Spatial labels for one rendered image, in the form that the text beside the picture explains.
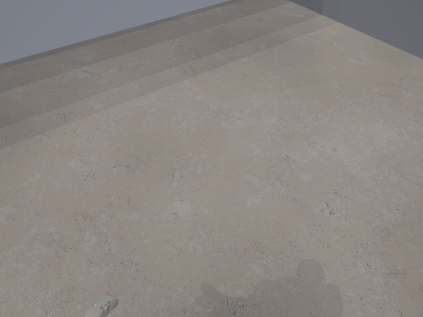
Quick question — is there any robot left hand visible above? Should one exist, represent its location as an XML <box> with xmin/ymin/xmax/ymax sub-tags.
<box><xmin>84</xmin><ymin>297</ymin><xmax>118</xmax><ymax>317</ymax></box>

